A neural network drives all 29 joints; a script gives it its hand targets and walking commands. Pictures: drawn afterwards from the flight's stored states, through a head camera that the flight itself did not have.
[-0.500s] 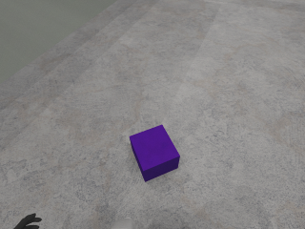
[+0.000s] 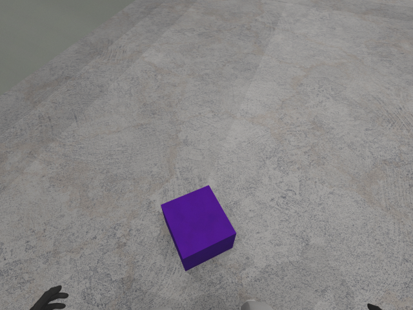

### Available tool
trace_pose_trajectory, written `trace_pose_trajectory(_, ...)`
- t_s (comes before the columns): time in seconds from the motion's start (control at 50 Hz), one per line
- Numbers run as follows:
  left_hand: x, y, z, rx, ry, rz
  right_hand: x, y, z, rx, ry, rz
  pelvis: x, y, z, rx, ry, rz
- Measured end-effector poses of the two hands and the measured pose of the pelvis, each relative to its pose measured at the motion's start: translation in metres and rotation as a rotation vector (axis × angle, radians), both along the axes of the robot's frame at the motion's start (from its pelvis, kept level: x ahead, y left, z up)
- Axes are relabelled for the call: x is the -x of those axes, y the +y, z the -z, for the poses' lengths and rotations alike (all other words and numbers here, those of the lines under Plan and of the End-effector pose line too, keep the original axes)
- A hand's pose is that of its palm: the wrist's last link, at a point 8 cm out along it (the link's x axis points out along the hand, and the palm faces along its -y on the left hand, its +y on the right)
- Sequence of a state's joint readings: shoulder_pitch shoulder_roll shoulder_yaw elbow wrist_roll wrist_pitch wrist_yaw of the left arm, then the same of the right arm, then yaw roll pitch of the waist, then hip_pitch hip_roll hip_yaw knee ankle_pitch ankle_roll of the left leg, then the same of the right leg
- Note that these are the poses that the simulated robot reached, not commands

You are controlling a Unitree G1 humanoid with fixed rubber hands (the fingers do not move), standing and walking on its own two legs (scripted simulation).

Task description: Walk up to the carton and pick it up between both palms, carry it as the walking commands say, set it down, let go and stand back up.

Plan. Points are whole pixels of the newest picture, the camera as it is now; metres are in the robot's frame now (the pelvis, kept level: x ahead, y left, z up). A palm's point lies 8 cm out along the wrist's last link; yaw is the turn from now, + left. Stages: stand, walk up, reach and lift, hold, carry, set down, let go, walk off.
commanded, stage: walk up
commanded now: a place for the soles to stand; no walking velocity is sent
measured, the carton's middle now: (197, 226) +0.54 +0.05 -0.66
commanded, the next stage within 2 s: none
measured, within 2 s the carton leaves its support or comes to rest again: neither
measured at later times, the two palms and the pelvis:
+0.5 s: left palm (41, 305) +0.14 +0.32 -0.07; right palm out of the picture +0.14 -0.33 -0.06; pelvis +0.02 +0.00 +0.03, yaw +2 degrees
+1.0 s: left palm out of the picture +0.10 +0.21 -0.09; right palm out of the picture +0.25 -0.46 -0.06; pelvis +0.10 -0.13 +0.00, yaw +15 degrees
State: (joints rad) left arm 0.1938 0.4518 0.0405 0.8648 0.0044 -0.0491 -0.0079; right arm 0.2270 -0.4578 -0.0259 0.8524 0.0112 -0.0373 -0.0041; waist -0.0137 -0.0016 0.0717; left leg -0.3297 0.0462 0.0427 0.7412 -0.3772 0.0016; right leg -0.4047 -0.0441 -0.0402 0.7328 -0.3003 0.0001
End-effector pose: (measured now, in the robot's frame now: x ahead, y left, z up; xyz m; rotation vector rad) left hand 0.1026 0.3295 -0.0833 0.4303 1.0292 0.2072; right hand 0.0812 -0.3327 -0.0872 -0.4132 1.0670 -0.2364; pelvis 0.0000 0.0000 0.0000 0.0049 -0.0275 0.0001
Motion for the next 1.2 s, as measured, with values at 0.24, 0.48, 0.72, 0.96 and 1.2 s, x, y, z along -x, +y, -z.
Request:
trace_pose_trajectory(0.24,-0.058,-0.011,-0.017,0.027,-0.057,-0.014,-0.042,0.012,-0.004,-0.038,0.008,-0.003,-0.019,-0.001,-0.016,-0.003,0.003,-0.013)
trace_pose_trajectory(0.48,-0.037,-0.015,-0.014,0.07,0.031,-0.068,-0.059,0.01,-0.022,-0.019,0.023,-0.01,-0.024,-0.002,-0.03,0.002,0.002,-0.028)
trace_pose_trajectory(0.72,-0.059,-0.034,-0.02,0.055,-0.037,-0.085,-0.005,-0.114,-0.049,0.246,0.186,-0.03,-0.046,-0.066,-0.014,-0.01,0.021,-0.126)
trace_pose_trajectory(0.96,-0.004,-0.114,0.003,0.069,0.005,-0.268,-0.142,-0.137,-0.028,0.175,0.075,-0.233,-0.092,-0.126,-0.005,0.005,-0.003,-0.251)
trace_pose_trajectory(1.2,-0.004,-0.143,0.004,0.019,-0.022,-0.388,-0.272,-0.097,-0.016,0.041,-0.086,-0.408,-0.13,-0.156,0.001,0.001,-0.004,-0.356)
